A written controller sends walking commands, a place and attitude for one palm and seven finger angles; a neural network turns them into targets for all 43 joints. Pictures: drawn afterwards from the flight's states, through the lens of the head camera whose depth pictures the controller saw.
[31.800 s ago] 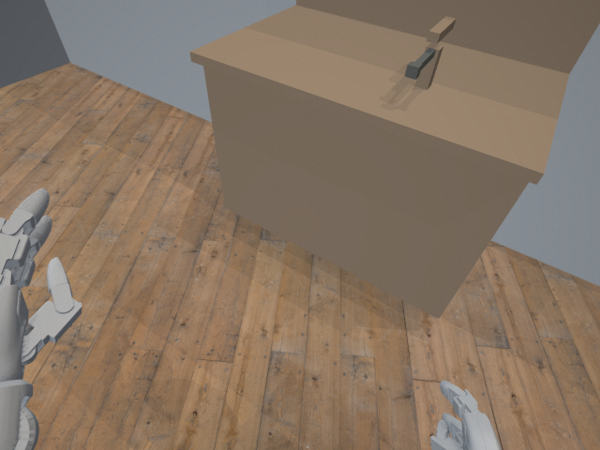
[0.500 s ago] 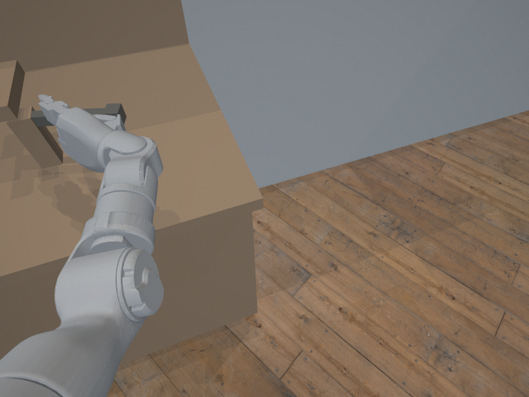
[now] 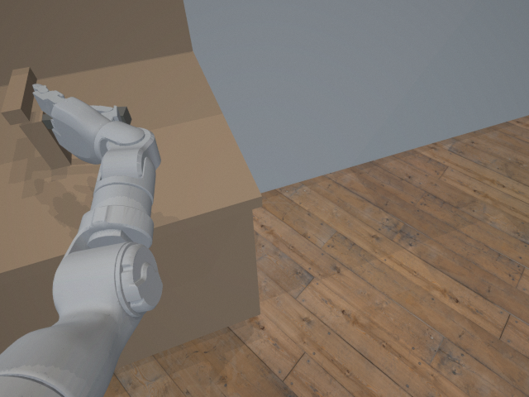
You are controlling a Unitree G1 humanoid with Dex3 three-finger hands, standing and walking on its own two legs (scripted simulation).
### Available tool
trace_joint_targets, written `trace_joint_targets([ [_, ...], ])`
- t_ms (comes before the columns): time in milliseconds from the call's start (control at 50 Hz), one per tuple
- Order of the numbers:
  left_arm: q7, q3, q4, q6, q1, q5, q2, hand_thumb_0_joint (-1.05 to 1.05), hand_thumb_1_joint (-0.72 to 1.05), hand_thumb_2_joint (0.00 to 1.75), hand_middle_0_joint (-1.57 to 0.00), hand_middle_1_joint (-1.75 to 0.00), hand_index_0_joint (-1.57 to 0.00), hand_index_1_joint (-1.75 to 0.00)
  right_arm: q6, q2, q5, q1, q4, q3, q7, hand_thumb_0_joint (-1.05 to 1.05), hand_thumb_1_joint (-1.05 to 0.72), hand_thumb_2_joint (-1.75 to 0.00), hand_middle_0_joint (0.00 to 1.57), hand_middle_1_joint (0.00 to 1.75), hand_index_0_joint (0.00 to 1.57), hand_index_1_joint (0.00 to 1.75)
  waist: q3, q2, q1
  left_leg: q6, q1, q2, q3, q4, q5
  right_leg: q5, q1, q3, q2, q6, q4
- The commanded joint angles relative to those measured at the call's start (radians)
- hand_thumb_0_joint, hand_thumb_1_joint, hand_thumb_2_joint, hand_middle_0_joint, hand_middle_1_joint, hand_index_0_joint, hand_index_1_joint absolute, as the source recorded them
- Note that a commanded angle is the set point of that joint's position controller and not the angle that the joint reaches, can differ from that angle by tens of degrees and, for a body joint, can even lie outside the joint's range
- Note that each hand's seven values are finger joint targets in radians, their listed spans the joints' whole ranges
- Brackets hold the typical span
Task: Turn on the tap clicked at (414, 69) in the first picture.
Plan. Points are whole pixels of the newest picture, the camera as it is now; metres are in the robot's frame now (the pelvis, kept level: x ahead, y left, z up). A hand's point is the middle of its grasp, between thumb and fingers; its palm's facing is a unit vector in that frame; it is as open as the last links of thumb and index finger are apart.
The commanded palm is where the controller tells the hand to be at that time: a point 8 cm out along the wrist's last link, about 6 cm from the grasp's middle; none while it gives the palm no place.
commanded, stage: lift the hand up off the lever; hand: left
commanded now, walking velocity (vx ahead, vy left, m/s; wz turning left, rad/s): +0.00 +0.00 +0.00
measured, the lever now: (120, 117) +0.57 +0.25 +0.13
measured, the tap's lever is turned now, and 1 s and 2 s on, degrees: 73 73 73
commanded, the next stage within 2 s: draw the hand back beside the body in 0.96 s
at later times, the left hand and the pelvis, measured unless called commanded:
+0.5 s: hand (117, 104) +0.49 +0.20 +0.21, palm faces +0.82 -0.57 -0.10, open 7.8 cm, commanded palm +0.43 +0.23 +0.20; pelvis +0.01 +0.00 +0.00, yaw +0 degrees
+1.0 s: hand (109, 103) +0.49 +0.21 +0.21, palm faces +0.81 -0.58 -0.10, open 7.8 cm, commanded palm +0.43 +0.23 +0.21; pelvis +0.01 +0.00 +0.01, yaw +0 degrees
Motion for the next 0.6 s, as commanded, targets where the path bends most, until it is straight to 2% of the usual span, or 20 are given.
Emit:
trace_joint_targets([
  [0,-0.029,-0.135,-0.187,-0.046,-0.512,0.013,0.122,0.00,0.90,0.90,-0.15,-0.15,-0.15,-0.15,-0.038,-0.132,0.010,0.008,-0.082,-0.036,-0.009,0.00,-0.90,-0.90,0.20,0.30,0.20,0.30,-0.307,-0.045,-0.025,0.031,0.076,-0.007,0.035,-0.075,0.145,0.127,0.237,0.041,-0.041,0.050,-0.100],
  [20,-0.031,-0.137,-0.191,-0.047,-0.549,0.004,0.121,0.00,0.90,0.90,-0.15,-0.15,-0.15,-0.15,-0.041,-0.135,0.010,0.010,-0.075,-0.035,-0.010,0.00,-0.90,-0.90,0.20,0.30,0.20,0.30,-0.302,-0.050,-0.034,0.031,0.081,-0.008,0.031,-0.074,0.138,0.116,0.224,0.041,-0.041,0.052,-0.105],
  [80,-0.026,-0.113,-0.187,-0.040,-0.549,-0.014,0.140,0.00,0.90,0.90,-0.15,-0.15,-0.15,-0.15,-0.041,-0.136,0.013,-0.002,-0.071,-0.035,-0.011,0.00,-0.90,-0.90,0.20,0.30,0.20,0.30,-0.307,-0.036,-0.015,0.029,0.082,-0.014,0.026,-0.084,0.117,0.080,0.235,0.046,-0.042,0.048,-0.120],
  [120,-0.011,-0.080,-0.199,-0.040,-0.578,-0.015,0.179,0.00,0.90,0.90,-0.15,-0.15,-0.15,-0.15,-0.043,-0.133,0.011,0.003,-0.070,-0.032,-0.011,0.00,-0.90,-0.90,0.20,0.30,0.20,0.30,-0.329,-0.043,-0.007,0.028,0.073,-0.014,0.026,-0.087,0.141,0.114,0.261,0.047,-0.047,0.050,-0.114],
  [160,0.003,-0.064,-0.214,-0.038,-0.584,-0.004,0.193,0.00,0.90,0.90,-0.15,-0.15,-0.15,-0.15,-0.040,-0.130,0.007,0.000,-0.071,-0.032,-0.009,0.00,-0.90,-0.90,0.20,0.30,0.20,0.30,-0.345,-0.051,0.000,0.028,0.072,-0.013,0.030,-0.081,0.169,0.154,0.281,0.046,-0.048,0.050,-0.106],
  [180,0.009,-0.035,-0.213,-0.035,-0.559,0.007,0.225,0.00,0.90,0.90,-0.15,-0.15,-0.15,-0.15,-0.037,-0.133,0.005,-0.002,-0.068,-0.036,-0.009,0.00,-0.90,-0.90,0.20,0.30,0.20,0.30,-0.352,-0.041,0.015,0.025,0.070,-0.013,0.028,-0.081,0.174,0.156,0.288,0.045,-0.046,0.046,-0.102],
  [220,0.022,-0.051,-0.225,-0.032,-0.595,0.027,0.215,0.00,0.90,0.90,-0.15,-0.15,-0.15,-0.15,-0.037,-0.131,-0.001,0.001,-0.070,-0.033,-0.006,0.00,-0.90,-0.90,0.20,0.30,0.20,0.30,-0.358,-0.047,0.000,0.028,0.075,-0.010,0.034,-0.074,0.196,0.185,0.280,0.043,-0.047,0.049,-0.092],
  [260,0.026,-0.041,-0.239,-0.026,-0.567,0.037,0.222,0.00,0.90,0.90,-0.15,-0.15,-0.15,-0.15,-0.035,-0.131,-0.004,0.003,-0.079,-0.034,-0.004,0.00,-0.90,-0.90,0.20,0.30,0.20,0.30,-0.373,-0.061,0.011,0.027,0.073,-0.010,0.039,-0.076,0.215,0.215,0.301,0.041,-0.047,0.049,-0.085],
  [280,0.024,-0.022,-0.261,-0.026,-0.548,0.040,0.245,0.00,0.90,0.90,-0.15,-0.15,-0.15,-0.15,-0.033,-0.134,-0.004,-0.002,-0.078,-0.039,-0.007,0.00,-0.90,-0.90,0.20,0.30,0.20,0.30,-0.396,-0.046,0.023,0.026,0.091,-0.009,0.039,-0.074,0.231,0.230,0.315,0.041,-0.045,0.046,-0.082],
  [300,0.018,-0.038,-0.256,-0.019,-0.513,0.037,0.225,0.00,0.90,0.90,-0.15,-0.15,-0.15,-0.15,-0.032,-0.129,0.002,-0.002,-0.088,-0.039,-0.007,0.00,-0.90,-0.90,0.20,0.30,0.20,0.30,-0.391,-0.047,0.023,0.025,0.089,-0.006,0.043,-0.079,0.234,0.233,0.319,0.040,-0.044,0.045,-0.082],
  [320,0.013,-0.067,-0.257,-0.013,-0.543,0.033,0.197,0.00,0.90,0.90,-0.15,-0.15,-0.15,-0.15,-0.033,-0.131,0.003,-0.005,-0.085,-0.036,-0.008,0.00,-0.90,-0.90,0.20,0.30,0.20,0.30,-0.369,-0.048,0.008,0.026,0.091,-0.006,0.044,-0.079,0.229,0.229,0.304,0.039,-0.044,0.048,-0.086],
  [360,0.002,-0.084,-0.259,-0.002,-0.529,0.027,0.174,0.00,0.90,0.90,-0.15,-0.15,-0.15,-0.15,-0.034,-0.133,0.006,-0.002,-0.085,-0.039,-0.009,0.00,-0.90,-0.90,0.20,0.30,0.20,0.30,-0.360,-0.069,0.003,0.028,0.097,-0.004,0.045,-0.083,0.228,0.228,0.307,0.039,-0.043,0.049,-0.092],
  [380,-0.003,-0.055,-0.252,0.006,-0.483,0.017,0.195,0.00,0.90,0.90,-0.15,-0.15,-0.15,-0.15,-0.033,-0.137,0.008,-0.005,-0.088,-0.041,-0.010,0.00,-0.90,-0.90,0.20,0.30,0.20,0.30,-0.354,-0.072,0.021,0.027,0.099,-0.005,0.044,-0.090,0.228,0.228,0.321,0.037,-0.042,0.047,-0.097],
  [420,-0.017,-0.074,-0.281,0.014,-0.503,-0.002,0.184,0.00,0.90,0.90,-0.15,-0.15,-0.15,-0.15,-0.035,-0.139,0.016,-0.012,-0.093,-0.038,-0.015,0.00,-0.90,-0.90,0.20,0.30,0.20,0.30,-0.351,-0.085,0.010,0.029,0.105,-0.005,0.046,-0.100,0.217,0.225,0.328,0.043,-0.047,0.053,-0.110],
  [460,-0.024,-0.076,-0.304,0.022,-0.485,-0.015,0.173,0.00,0.90,0.90,-0.15,-0.15,-0.15,-0.15,-0.038,-0.135,0.020,-0.018,-0.097,-0.037,-0.016,0.00,-0.90,-0.90,0.20,0.30,0.20,0.30,-0.350,-0.083,0.021,0.030,0.112,-0.007,0.049,-0.107,0.229,0.248,0.351,0.045,-0.049,0.054,-0.116],
  [480,-0.026,-0.056,-0.316,0.025,-0.467,-0.019,0.195,0.00,0.90,0.90,-0.15,-0.15,-0.15,-0.15,-0.036,-0.138,0.021,-0.025,-0.094,-0.038,-0.019,0.00,-0.90,-0.90,0.20,0.30,0.20,0.30,-0.349,-0.062,0.032,0.029,0.120,-0.008,0.048,-0.109,0.229,0.245,0.357,0.047,-0.049,0.051,-0.120],
  [520,-0.027,-0.097,-0.319,0.037,-0.499,-0.017,0.157,0.00,0.90,0.90,-0.15,-0.15,-0.15,-0.15,-0.039,-0.132,0.022,-0.032,-0.091,-0.032,-0.019,0.00,-0.90,-0.90,0.20,0.30,0.20,0.30,-0.314,-0.054,0.015,0.028,0.121,-0.008,0.049,-0.113,0.221,0.224,0.331,0.044,-0.051,0.051,-0.127],
  [540,-0.024,-0.080,-0.299,0.044,-0.488,-0.013,0.174,0.00,0.90,0.90,-0.15,-0.15,-0.15,-0.15,-0.041,-0.131,0.023,-0.034,-0.088,-0.033,-0.019,0.00,-0.90,-0.90,0.20,0.30,0.20,0.30,-0.291,-0.073,0.017,0.029,0.110,-0.008,0.048,-0.113,0.204,0.197,0.323,0.044,-0.051,0.052,-0.133],
  [560,-0.023,-0.089,-0.320,0.044,-0.511,-0.009,0.173,0.00,0.90,0.90,-0.15,-0.15,-0.15,-0.15,-0.042,-0.132,0.023,-0.039,-0.089,-0.032,-0.018,0.00,-0.90,-0.90,0.20,0.30,0.20,0.30,-0.291,-0.065,0.016,0.029,0.113,-0.008,0.049,-0.116,0.204,0.197,0.324,0.047,-0.054,0.051,-0.135],
  [580,-0.019,-0.062,-0.325,0.048,-0.490,-0.008,0.200,0.00,0.90,0.90,-0.15,-0.15,-0.15,-0.15,-0.039,-0.134,0.022,-0.046,-0.086,-0.035,-0.021,0.00,-0.90,-0.90,0.20,0.30,0.20,0.30,-0.304,-0.055,0.030,0.028,0.124,-0.009,0.047,-0.116,0.210,0.196,0.337,0.048,-0.052,0.048,-0.136],
])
